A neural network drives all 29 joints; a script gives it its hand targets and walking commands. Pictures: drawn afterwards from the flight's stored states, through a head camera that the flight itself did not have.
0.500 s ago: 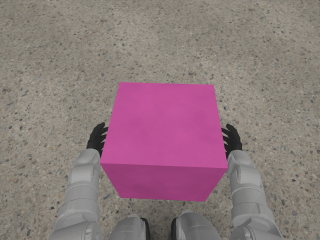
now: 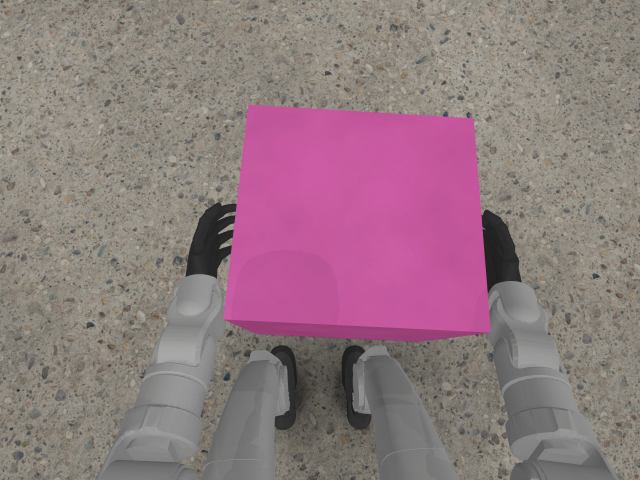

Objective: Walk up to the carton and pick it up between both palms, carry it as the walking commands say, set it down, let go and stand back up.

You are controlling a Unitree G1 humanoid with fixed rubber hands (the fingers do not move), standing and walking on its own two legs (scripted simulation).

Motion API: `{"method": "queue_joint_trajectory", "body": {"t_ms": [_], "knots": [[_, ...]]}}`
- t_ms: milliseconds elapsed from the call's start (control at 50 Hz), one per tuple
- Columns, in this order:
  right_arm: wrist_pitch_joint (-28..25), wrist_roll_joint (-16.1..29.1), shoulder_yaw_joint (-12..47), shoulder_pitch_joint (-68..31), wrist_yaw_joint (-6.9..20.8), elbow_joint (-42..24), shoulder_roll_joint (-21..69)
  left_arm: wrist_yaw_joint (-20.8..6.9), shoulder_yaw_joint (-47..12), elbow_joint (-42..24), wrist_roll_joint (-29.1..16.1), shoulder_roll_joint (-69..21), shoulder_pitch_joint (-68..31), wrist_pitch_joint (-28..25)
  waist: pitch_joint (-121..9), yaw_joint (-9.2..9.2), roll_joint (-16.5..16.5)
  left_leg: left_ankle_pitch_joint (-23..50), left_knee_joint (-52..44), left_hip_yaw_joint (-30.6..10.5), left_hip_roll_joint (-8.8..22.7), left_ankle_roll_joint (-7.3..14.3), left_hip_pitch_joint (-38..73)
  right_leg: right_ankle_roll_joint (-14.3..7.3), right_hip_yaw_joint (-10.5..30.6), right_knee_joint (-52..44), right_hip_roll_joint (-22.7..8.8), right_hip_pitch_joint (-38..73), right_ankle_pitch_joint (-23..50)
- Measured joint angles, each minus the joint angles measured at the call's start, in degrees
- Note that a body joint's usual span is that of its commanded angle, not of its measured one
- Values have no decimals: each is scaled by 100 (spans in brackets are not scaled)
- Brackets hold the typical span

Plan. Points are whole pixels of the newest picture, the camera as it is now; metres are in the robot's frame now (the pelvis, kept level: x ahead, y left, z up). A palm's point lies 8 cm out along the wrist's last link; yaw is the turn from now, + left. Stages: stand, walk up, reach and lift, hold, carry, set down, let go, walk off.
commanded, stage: set down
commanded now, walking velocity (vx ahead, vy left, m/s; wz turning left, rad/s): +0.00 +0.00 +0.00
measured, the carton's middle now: (347, 243) +0.39 -0.04 -0.17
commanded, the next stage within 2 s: none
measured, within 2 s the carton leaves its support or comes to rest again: neither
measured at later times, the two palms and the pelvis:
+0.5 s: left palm (226, 237) +0.41 +0.14 -0.20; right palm (460, 256) +0.37 -0.23 -0.21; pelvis -0.09 -0.02 -0.09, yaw +1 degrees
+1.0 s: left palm (230, 233) +0.44 +0.15 -0.30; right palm (432, 244) +0.41 -0.22 -0.31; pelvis -0.07 -0.02 -0.15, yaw +2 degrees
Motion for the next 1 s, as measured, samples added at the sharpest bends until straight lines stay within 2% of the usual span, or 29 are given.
{"method": "queue_joint_trajectory", "body": {"t_ms": [60,160,260,360,520,720,800,900,1000], "knots": [[23,8,2,-385,76,533,-119,91,45,208,-1,1,-228,174,27,0,11,-24,258,0,-5,3,-2,-29,0,291,0,-11,-49],[370,7,1,-1551,8,1627,-368,-21,556,1243,31,14,-1331,500,466,-1,13,-74,822,0,-23,7,-65,-111,-2,927,0,-96,-155],[532,8,-196,-2446,-119,1998,-449,-197,944,1780,43,202,-2387,633,1015,-1,12,-85,1396,0,-26,2,-452,-129,-8,1542,11,-504,-177],[714,112,-231,-3100,-425,1941,-424,-398,1033,2067,-7,634,-3374,832,1565,-1,18,-94,1895,0,-26,-31,-903,-153,-8,2075,34,-982,-192],[1250,507,-189,-3885,-762,1006,-708,-416,934,1947,-421,1035,-4467,910,3125,-2,86,-167,2394,0,-26,-85,-909,-173,-25,2597,34,-994,-290],[1629,774,-36,-3912,-946,356,-854,-228,523,1331,-721,1268,-4484,1258,3126,-1,33,-522,3018,0,-26,-112,-1379,-209,-50,3230,34,-1462,-648],[1423,775,-36,-4021,-923,494,-852,-253,600,1384,-709,1266,-4518,1089,3098,-3,11,-669,3219,0,-26,-115,-1392,-216,-58,3426,34,-1470,-798],[1329,484,-42,-4191,-886,1187,-690,-523,1013,2128,-432,1217,-4622,966,2773,-7,10,-776,3479,0,-26,-121,-1841,-219,-69,3676,34,-1910,-902],[1256,419,-44,-4284,-904,1065,-692,-564,913,2040,-516,1336,-4744,908,3174,-9,17,-842,3824,0,-27,-121,-2168,-199,-79,3995,34,-2215,-964]]}}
